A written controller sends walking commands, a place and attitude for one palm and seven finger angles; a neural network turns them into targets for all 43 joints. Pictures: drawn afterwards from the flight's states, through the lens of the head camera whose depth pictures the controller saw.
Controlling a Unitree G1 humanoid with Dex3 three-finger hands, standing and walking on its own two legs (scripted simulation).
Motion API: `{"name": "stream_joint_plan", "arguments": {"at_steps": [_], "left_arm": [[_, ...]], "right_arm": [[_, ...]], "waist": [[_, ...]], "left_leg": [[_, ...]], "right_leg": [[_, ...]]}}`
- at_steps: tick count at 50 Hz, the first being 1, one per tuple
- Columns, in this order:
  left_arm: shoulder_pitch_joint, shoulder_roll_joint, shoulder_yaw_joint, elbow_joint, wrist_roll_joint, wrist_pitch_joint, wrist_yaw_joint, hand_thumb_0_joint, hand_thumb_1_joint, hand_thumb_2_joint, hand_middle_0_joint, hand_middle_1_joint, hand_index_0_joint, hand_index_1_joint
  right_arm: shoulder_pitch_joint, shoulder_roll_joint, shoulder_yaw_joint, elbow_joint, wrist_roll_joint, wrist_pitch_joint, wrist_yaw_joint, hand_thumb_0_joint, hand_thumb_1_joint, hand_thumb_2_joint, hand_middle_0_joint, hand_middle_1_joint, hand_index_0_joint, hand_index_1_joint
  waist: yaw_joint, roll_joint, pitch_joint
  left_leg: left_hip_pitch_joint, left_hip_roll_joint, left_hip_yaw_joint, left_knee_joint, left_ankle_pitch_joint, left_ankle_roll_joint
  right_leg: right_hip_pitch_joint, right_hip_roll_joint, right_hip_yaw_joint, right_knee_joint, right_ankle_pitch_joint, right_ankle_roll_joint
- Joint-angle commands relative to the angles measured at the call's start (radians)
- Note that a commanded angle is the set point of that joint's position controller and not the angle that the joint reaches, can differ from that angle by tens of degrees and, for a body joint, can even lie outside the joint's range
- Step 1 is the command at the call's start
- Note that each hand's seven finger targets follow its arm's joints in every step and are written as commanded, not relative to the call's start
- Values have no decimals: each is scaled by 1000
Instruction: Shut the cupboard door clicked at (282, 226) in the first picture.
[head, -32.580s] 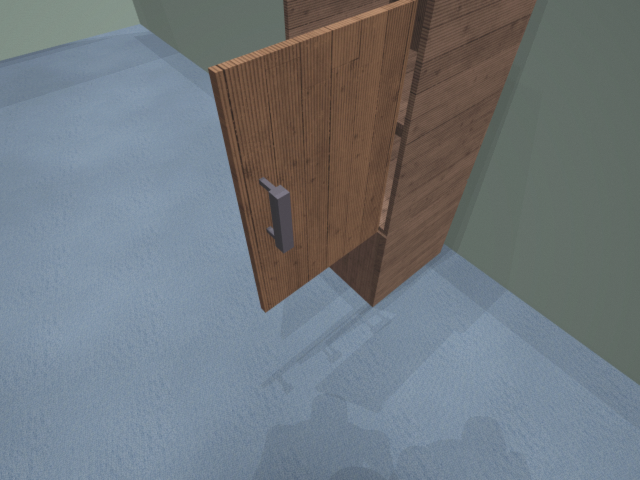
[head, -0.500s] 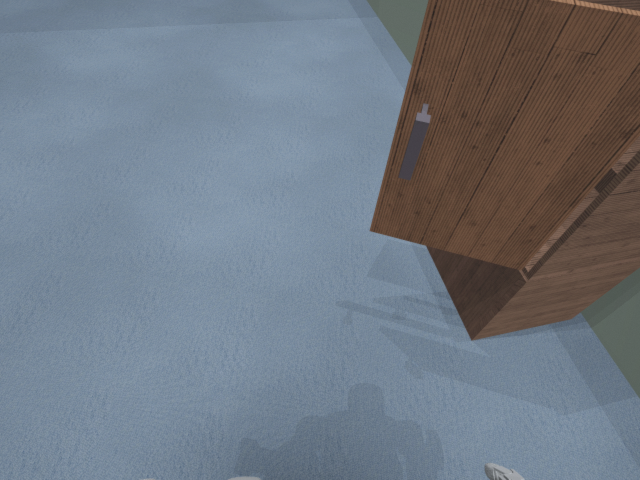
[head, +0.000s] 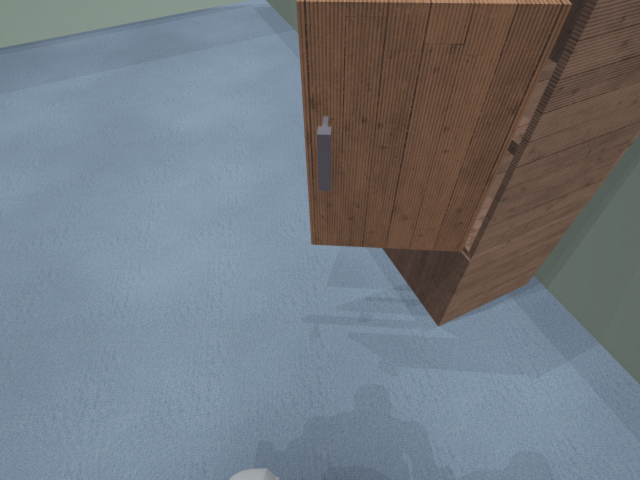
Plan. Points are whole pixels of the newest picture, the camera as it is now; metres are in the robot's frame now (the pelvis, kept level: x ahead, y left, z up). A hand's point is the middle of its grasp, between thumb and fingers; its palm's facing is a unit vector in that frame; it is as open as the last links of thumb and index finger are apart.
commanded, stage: take the last steps up to it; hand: left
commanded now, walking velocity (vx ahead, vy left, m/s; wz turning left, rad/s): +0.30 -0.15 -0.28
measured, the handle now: (325, 153) +0.69 +0.02 -0.02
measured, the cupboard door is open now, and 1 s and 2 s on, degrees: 61 61 61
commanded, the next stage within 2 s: come to a stop and stand still in 0.60 s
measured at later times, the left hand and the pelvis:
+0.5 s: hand (262, 411) +0.25 +0.11 -0.17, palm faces -0.19 -0.96 -0.21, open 7.3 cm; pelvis +0.12 -0.08 -0.02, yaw -8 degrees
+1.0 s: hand (308, 405) +0.26 +0.04 -0.18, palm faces -0.04 -0.98 -0.19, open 7.3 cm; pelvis +0.23 -0.13 +0.00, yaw -6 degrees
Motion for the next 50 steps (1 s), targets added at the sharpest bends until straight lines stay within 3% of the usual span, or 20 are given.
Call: {"name": "stream_joint_plan", "arguments": {"at_steps": [1, 3, 4, 5, 6, 9, 13, 18, 21, 23, 24, 25, 26, 31, 36, 38, 39, 42, 46, 50], "left_arm": [[25, 209, 63, -38, 2, -23, 4, 0, 900, 900, -200, -300, -200, -300], [-14, 196, 63, -37, -8, -18, -5, 0, 900, 900, -200, -300, -200, -300], [-13, 148, 53, -46, -14, -14, -10, 0, 900, 900, -200, -300, -200, -300], [2, 74, 38, -72, -19, -10, -21, 0, 900, 900, -200, -300, -200, -300], [-82, 107, 36, -122, -3, -15, -27, 0, 900, 900, -200, -300, -200, -300], [-73, 124, 58, -82, 12, -9, -48, 0, 900, 900, -200, -300, -200, -300], [-60, 79, 48, -56, 3, 4, -63, 0, 900, 900, -200, -300, -200, -300], [-115, 65, 35, -60, -1, -1, -66, 0, 900, 900, -200, -300, -200, -300], [-61, 94, 45, -36, -1, -12, -64, 0, 900, 900, -200, -300, -200, -300], [143, 154, 63, 33, 0, -30, -54, 0, 900, 900, -200, -300, -200, -300], [266, 261, 85, 74, 6, -49, -36, 0, 900, 900, -200, -300, -200, -300], [314, 311, 88, 92, -7, -48, -23, 0, 900, 900, -200, -300, -200, -300], [258, 264, 80, 88, -8, -47, -6, 0, 900, 900, -200, -300, -200, -300], [42, 115, 29, 53, -2, -65, 15, 0, 900, 900, -200, -300, -200, -300], [70, 92, 17, 84, -7, -72, 18, 0, 900, 900, -200, -300, -200, -300], [57, 75, 5, 92, -23, -70, 27, 0, 900, 900, -200, -300, -200, -300], [99, 49, -6, 92, -27, -63, 34, 0, 900, 900, -200, -300, -200, -300], [136, 60, -11, 97, -18, -30, 53, 0, 900, 900, -200, -300, -200, -300], [132, 93, 6, 67, -18, -7, 51, 0, 900, 900, -200, -300, -200, -300], [145, 84, 20, 32, -8, 3, 47, 0, 900, 900, -200, -300, -200, -300]], "right_arm": [[-19, -48, -10, -83, -7, -51, 7, 0, -900, -900, 200, 300, 200, 300], [93, -48, -7, -44, -11, -69, -2, 0, -900, -900, 200, 300, 200, 300], [174, -102, -17, -16, -16, -80, -10, 0, -900, -900, 200, 300, 200, 300], [259, -215, -42, 5, -37, -86, -17, 0, -900, -900, 200, 300, 200, 300], [319, -257, -44, -1, -31, -83, -27, 0, -900, -900, 200, 300, 200, 300], [160, -172, -23, -36, -28, -93, -25, 0, -900, -900, 200, 300, 200, 300], [165, -138, -19, -11, -23, -108, -25, 0, -900, -900, 200, 300, 200, 300], [170, -154, -35, 20, -25, -97, -11, 0, -900, -900, 200, 300, 200, 300], [135, -167, -44, 27, -22, -87, -8, 0, -900, -900, 200, 300, 200, 300], [108, -150, -41, 28, -13, -83, 1, 0, -900, -900, 200, 300, 200, 300], [118, -70, -22, 12, 2, -86, 11, 0, -900, -900, 200, 300, 200, 300], [65, -32, -8, -34, 9, -84, 6, 0, -900, -900, 200, 300, 200, 300], [41, -43, -16, -35, 8, -75, -1, 0, -900, -900, 200, 300, 200, 300], [103, 17, -4, 25, -9, -63, 9, 0, -900, -900, 200, 300, 200, 300], [71, 47, 15, 21, -8, -70, 12, 0, -900, -900, 200, 300, 200, 300], [102, 29, 28, 49, -3, -80, 4, 0, -900, -900, 200, 300, 200, 300], [103, -22, 27, 51, -3, -90, -4, 0, -900, -900, 200, 300, 200, 300], [22, -67, 21, 38, 15, -68, -28, 0, -900, -900, 200, 300, 200, 300], [-2, -103, -8, 10, 12, -43, -39, 0, -900, -900, 200, 300, 200, 300], [-70, -122, -31, -33, 5, -21, -29, 0, -900, -900, 200, 300, 200, 300]], "waist": [[32, -184, -40], [-30, -149, -47], [-63, -2, -54], [-89, 311, -45], [-117, 229, 1], [-30, 159, 67], [-14, 127, 28], [-26, 169, 41], [4, 158, 17], [104, 20, -72], [152, -254, -160], [163, -339, -163], [133, -295, -126], [-2, -150, -90], [-1, -103, -52], [-22, -22, -84], [0, 68, -118], [21, 176, -46], [21, 150, -104], [40, 77, -148]], "left_leg": [[38, 2, 25, -243, 4, 15], [252, -19, 63, -454, 159, 22], [418, 56, -40, -569, 113, 41], [505, 341, -431, -700, -95, 137], [434, 482, -617, -784, -188, 226], [269, 378, -395, -802, -77, 183], [307, 298, -111, -761, 204, 167], [261, 283, 3, -738, 237, 160], [185, 282, 12, -649, 195, 143], [101, 180, 100, -402, 207, 84], [-109, 65, 165, -108, 34, 49], [-202, 3, 74, 136, -247, 55], [-205, 43, -21, 227, -186, 66], [-35, 64, -2, 59, 14, 47], [104, 12, 34, -294, 141, 45], [291, 26, -14, -508, 494, 52], [371, 121, -106, -495, 817, 96], [336, 207, -154, -488, 1098, 176], [426, 247, -171, -506, 1226, 223], [371, 222, -152, -475, 927, 223]], "right_leg": [[24, -218, 250, -184, 61, -178], [-98, -155, 212, -114, -58, -129], [-249, -89, 169, 24, -152, -82], [-457, 50, 25, 321, -271, -11], [-518, 18, 39, 504, -297, -4], [-513, -66, 73, 709, -88, 18], [-452, -76, 19, 582, 28, 49], [-306, -64, -75, 268, 73, 57], [-98, -37, -99, 122, 86, 38], [176, -18, -83, -11, 81, 11], [384, -240, 197, -135, -70, -71], [348, -390, 429, -258, -26, -149], [241, -379, 417, -282, -19, -178], [36, -255, 61, -205, 365, -165], [12, -235, 67, -178, 407, -160], [-21, -183, 18, -75, 487, -82], [-47, -131, 2, -42, 390, -17], [-36, -92, -21, -52, 189, 35], [-75, -71, -19, 107, -23, 33], [-70, -54, 7, 93, 9, 26]]}}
